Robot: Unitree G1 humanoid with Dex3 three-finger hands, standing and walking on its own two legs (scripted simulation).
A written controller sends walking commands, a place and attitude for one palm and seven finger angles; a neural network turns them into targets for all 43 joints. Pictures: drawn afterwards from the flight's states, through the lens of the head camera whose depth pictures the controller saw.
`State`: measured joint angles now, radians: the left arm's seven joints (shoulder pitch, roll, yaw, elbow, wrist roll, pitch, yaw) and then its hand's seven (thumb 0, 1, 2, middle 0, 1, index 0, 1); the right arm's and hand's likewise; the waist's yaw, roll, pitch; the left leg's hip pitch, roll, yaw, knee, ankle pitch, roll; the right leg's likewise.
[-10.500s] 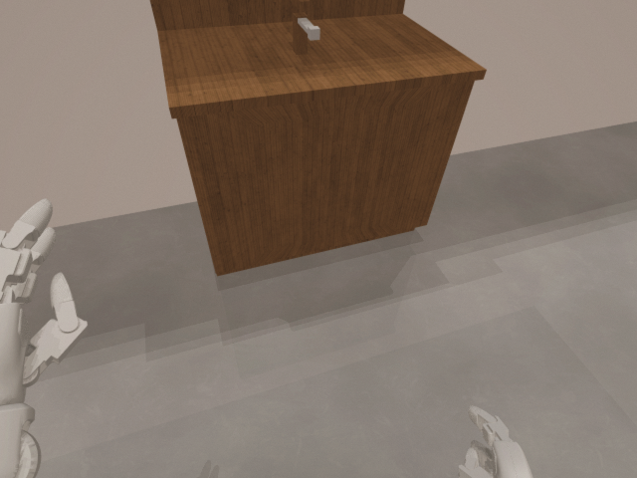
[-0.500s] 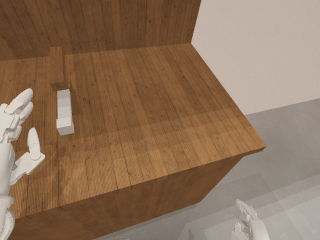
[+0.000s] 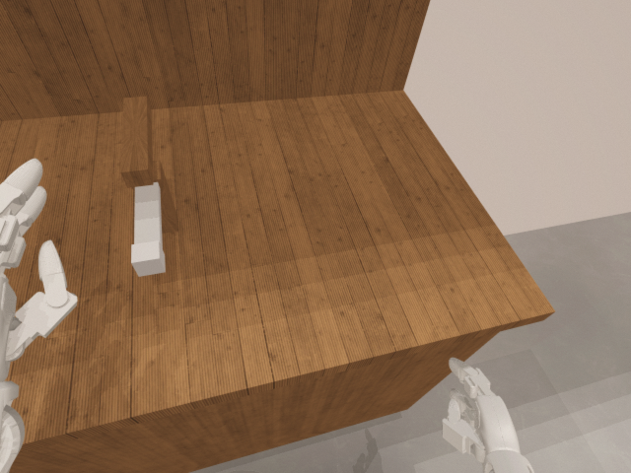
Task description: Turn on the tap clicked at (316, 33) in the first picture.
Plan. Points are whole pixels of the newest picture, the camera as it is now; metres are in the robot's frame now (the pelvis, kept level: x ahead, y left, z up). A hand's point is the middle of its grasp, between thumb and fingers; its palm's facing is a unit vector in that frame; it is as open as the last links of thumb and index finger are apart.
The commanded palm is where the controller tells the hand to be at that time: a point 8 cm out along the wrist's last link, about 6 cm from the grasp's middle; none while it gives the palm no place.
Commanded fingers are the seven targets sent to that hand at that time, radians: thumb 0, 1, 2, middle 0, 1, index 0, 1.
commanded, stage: come to a stop and stand still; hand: left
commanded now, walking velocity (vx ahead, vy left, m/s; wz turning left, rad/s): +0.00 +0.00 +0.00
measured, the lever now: (148, 258) +0.30 +0.22 +0.10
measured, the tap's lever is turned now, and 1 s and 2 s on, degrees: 0 0 0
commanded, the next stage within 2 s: look again from close up in 0.14 s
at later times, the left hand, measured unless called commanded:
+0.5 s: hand (82, 299) +0.23 +0.24 +0.15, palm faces +0.36 -0.84 -0.40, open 7.5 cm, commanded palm +0.17 +0.27 +0.17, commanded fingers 0.00 0.90 0.90 -0.20 -0.30 -0.20 -0.30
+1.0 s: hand (117, 314) +0.21 +0.20 +0.16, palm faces +0.31 -0.84 -0.44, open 7.5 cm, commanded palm +0.15 +0.24 +0.17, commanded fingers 0.00 0.90 0.90 -0.20 -0.30 -0.20 -0.30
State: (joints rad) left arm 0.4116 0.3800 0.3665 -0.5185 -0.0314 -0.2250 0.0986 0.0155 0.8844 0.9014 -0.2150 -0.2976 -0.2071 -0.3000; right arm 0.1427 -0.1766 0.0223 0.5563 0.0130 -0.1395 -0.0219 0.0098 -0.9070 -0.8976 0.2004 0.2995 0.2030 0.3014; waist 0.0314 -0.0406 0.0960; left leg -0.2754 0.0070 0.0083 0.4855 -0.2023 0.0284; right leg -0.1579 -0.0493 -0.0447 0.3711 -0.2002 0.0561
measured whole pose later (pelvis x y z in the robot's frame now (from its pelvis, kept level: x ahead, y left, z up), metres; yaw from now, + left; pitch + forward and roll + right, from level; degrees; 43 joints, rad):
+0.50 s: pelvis +0.01 -0.01 +0.00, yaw +0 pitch +0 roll -2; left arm 0.45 0.38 0.36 -0.49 -0.04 -0.20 0.11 0.01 0.88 0.90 -0.22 -0.30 -0.21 -0.30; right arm 0.20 -0.19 0.01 0.58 0.02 -0.09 -0.04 0.01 -0.91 -0.90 0.20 0.30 0.20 0.30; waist 0.01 -0.01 0.07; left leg -0.27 0.01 0.00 0.49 -0.21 0.02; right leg -0.15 -0.04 -0.05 0.38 -0.22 0.05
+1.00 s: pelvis -0.01 -0.04 +0.00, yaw -1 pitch +1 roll -2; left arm 0.46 0.40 0.39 -0.59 -0.07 -0.23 0.08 0.01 0.89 0.90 -0.21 -0.30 -0.21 -0.30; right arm 0.16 -0.17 0.01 0.51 0.02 -0.10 -0.02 0.01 -0.91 -0.90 0.20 0.30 0.20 0.30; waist 0.03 0.00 0.13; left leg -0.35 0.07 -0.02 0.54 -0.21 -0.03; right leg -0.24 0.02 -0.06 0.44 -0.21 0.00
